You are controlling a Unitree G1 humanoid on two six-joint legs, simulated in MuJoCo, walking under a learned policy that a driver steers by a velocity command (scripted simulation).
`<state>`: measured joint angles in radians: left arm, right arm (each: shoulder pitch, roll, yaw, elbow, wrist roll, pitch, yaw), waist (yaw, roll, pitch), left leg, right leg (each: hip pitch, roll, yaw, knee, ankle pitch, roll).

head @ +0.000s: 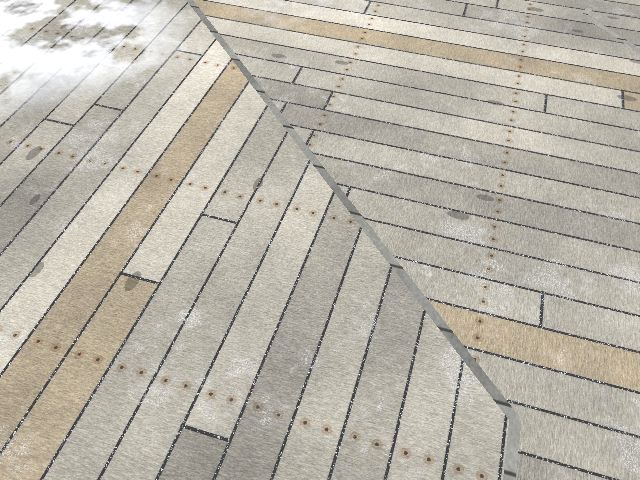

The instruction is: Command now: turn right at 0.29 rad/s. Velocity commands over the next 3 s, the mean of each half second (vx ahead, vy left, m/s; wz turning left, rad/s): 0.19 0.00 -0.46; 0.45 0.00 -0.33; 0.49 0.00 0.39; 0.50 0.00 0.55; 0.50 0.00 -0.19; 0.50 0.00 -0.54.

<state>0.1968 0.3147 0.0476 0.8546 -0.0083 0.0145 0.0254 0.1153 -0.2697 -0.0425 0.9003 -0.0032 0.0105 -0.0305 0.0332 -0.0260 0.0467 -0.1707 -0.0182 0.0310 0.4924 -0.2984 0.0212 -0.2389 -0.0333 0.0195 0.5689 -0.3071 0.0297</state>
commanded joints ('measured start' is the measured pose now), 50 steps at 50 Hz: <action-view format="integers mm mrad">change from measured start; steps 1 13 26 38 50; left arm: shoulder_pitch -50 252 234 238 8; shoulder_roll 100 237 133 96 13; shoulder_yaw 34 98 49 39 -1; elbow -88 -53 -111 -115 -214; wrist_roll -12 -33 -6 9 18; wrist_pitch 4 10 -84 -50 -103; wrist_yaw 0 -24 6 8 -21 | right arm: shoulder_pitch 28 -62 -222 119 116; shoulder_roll -200 -66 -107 -229 -161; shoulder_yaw -54 -25 -50 -82 -49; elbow -50 -108 -167 -165 -98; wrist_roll -10 -19 9 -1 26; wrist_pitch -4 -28 -119 -151 -127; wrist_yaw -22 29 50 54 42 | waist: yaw -68 49 27 -156 -38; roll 198 -283 -76 -123 88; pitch -29 -80 35 -260 6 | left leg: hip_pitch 67 -467 -524 221 -61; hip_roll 370 97 36 83 203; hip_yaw -305 134 -81 -109 -246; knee -175 531 154 9 -381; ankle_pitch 428 -380 325 255 218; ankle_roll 244 -30 -79 98 231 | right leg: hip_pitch -221 373 215 117 -345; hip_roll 8 -215 -124 -76 -84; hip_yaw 1 337 265 241 41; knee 354 -200 -417 166 267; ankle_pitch -290 -17 173 689 108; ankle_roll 3 -217 -220 -117 -21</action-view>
